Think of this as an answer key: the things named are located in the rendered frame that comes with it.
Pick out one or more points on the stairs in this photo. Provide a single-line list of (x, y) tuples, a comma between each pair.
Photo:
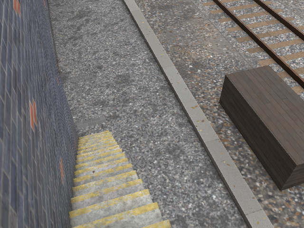
[(107, 192)]

